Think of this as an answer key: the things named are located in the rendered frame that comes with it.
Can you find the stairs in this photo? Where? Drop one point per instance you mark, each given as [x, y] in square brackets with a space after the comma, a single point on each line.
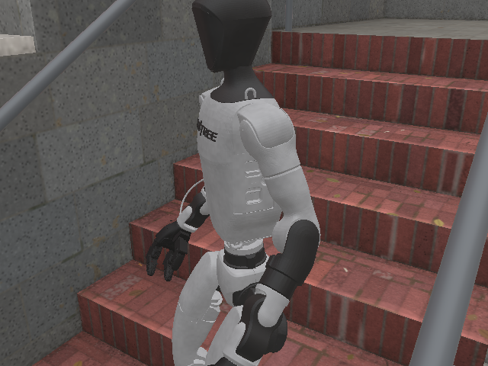
[386, 131]

